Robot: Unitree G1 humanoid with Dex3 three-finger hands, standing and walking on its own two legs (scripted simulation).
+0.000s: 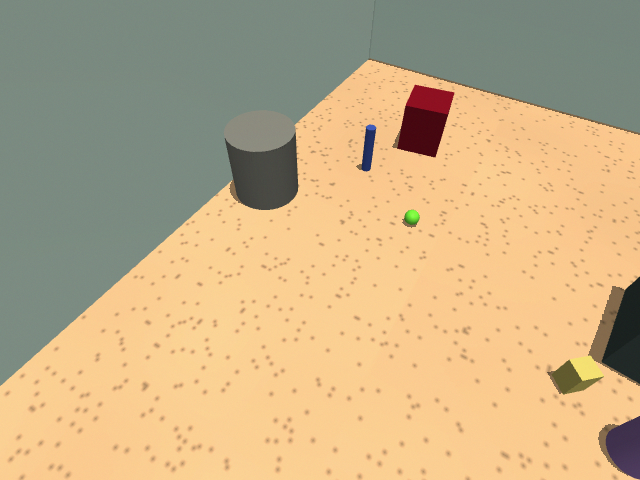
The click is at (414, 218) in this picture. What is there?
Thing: free ball
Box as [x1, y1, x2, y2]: [404, 210, 419, 224]
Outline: 409,210 405,213 404,218 408,223 413,224 418,220 419,215 416,211
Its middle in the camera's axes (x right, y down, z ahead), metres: +0.38 -0.08 +1.68
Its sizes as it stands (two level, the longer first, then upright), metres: 0.065 0.065 0.065
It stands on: the floor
